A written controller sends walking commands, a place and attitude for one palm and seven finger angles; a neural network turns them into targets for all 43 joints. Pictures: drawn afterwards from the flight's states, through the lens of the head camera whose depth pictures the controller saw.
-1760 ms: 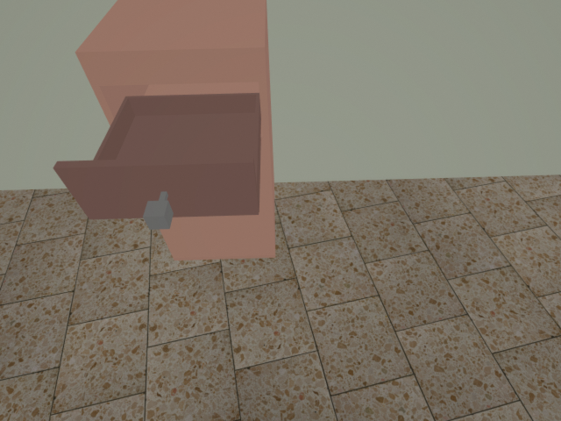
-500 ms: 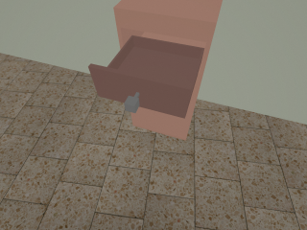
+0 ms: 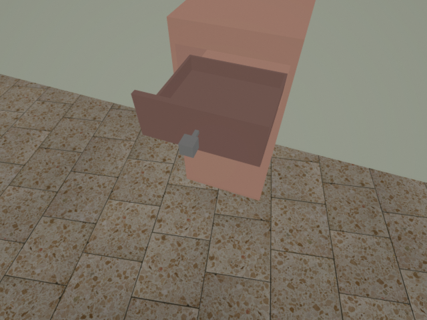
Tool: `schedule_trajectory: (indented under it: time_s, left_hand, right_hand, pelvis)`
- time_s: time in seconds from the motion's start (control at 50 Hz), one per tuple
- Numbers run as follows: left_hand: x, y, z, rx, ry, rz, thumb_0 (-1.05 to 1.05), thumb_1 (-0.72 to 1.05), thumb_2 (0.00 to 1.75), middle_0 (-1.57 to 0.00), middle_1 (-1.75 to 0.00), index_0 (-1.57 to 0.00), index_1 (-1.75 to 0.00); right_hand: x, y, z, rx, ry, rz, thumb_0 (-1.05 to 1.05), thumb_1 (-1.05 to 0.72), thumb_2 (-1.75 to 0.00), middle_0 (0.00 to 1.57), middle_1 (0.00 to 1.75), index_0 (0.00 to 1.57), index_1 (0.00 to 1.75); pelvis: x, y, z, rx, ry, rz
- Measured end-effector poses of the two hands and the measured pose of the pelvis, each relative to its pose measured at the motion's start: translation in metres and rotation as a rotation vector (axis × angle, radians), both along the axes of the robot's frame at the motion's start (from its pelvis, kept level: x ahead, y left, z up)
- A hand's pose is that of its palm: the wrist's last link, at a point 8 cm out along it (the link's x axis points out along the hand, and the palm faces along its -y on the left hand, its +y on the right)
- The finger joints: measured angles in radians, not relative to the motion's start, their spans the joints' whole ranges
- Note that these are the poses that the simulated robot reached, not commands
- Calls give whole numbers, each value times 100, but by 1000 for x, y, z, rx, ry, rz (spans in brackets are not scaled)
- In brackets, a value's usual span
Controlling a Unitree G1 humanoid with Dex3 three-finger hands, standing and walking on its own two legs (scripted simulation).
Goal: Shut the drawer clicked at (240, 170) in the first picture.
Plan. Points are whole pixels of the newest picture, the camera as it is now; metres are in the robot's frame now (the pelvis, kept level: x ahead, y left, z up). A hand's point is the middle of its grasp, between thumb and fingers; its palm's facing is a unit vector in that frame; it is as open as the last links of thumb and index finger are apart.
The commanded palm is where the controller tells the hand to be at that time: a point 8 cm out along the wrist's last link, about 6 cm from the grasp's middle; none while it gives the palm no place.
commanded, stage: look at it before walking up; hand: left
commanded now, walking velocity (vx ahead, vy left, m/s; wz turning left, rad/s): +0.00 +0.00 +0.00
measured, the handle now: (191, 140) +0.56 +0.09 -0.04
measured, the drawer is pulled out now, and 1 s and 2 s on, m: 0.30 0.30 0.30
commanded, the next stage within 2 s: turn to face it in 0.38 s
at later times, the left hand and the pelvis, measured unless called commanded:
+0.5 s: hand out of the picture +0.00 +0.19 -0.17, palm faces +0.04 -0.98 -0.20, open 7.4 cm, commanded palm none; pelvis -0.01 +0.01 +0.00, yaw +0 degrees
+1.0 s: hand out of the picture +0.07 +0.19 -0.17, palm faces -0.09 -0.95 -0.29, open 7.4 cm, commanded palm none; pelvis -0.03 -0.01 -0.02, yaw -9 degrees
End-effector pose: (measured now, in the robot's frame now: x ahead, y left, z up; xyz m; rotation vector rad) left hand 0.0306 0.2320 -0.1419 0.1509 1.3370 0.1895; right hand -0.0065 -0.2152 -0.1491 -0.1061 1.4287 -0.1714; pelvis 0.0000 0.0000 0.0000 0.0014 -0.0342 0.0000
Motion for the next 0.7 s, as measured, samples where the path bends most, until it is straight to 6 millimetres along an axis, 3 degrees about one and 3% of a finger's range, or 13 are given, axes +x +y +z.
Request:
schedule_trajectory:
  time_s: [0.18, 0.32, 0.7]
  left_hand:
    - [-29, -2, -1, -21, 61, 13, 0, 91, 89, -20, -30, -20, -30]
    - [-38, -1, -2, -26, 80, 14, 0, 91, 89, -20, -30, -20, -30]
    - [-14, 10, -4, -9, 60, -36, 0, 91, 89, -20, -30, -20, -30]
  right_hand:
    - [-1, 1, 4, -13, -10, 11, 1, -92, -90, 19, 30, 20, 30]
    - [-2, 1, 6, -20, -13, 15, 1, -91, -90, 19, 30, 20, 30]
    - [-6, -3, 2, -41, -32, -49, 0, -91, -90, 20, 30, 20, 30]
  pelvis:
    - [-5, 4, 2, -3, 0, -3]
    - [-7, 5, 3, -5, 0, -5]
    - [-12, 7, -2, -7, 11, -65]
